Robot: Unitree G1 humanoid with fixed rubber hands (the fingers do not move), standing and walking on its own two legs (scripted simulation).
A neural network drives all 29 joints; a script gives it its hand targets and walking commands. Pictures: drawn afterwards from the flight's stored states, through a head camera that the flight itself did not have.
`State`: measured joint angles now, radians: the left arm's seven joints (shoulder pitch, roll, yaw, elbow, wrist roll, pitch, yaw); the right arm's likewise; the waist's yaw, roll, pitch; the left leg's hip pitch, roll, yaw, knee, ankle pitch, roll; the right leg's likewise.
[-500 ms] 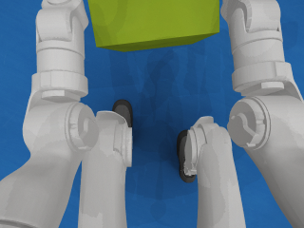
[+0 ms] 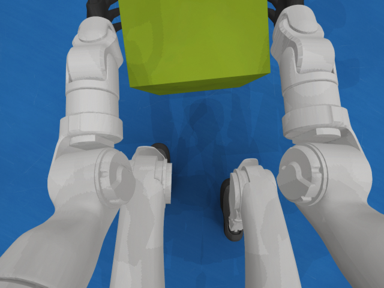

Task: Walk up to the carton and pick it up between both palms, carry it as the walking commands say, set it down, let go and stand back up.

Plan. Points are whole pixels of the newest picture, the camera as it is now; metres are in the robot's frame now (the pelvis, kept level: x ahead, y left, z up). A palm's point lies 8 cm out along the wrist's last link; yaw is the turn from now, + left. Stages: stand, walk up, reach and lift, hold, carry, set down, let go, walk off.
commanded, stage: reach and lift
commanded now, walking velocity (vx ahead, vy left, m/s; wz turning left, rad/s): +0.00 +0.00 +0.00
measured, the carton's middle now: (194, 30) +0.55 +0.07 -0.17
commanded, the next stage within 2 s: none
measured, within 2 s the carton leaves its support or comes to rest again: neither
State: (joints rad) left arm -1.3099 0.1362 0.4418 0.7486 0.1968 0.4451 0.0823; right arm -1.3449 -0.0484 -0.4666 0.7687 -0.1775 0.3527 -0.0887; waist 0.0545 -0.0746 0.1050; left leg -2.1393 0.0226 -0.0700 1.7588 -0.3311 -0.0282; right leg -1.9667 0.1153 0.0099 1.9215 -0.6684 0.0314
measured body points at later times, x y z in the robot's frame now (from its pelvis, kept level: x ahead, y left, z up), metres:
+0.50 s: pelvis +0.01 +0.00 +0.05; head +0.29 +0.06 +0.40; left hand +0.51 +0.22 -0.04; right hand +0.55 -0.07 -0.01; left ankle +0.16 +0.14 -0.43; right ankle +0.07 -0.12 -0.43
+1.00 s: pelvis +0.03 +0.00 +0.11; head +0.27 +0.06 +0.49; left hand +0.48 +0.21 +0.04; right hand +0.53 -0.08 +0.06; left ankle +0.16 +0.14 -0.43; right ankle +0.07 -0.12 -0.43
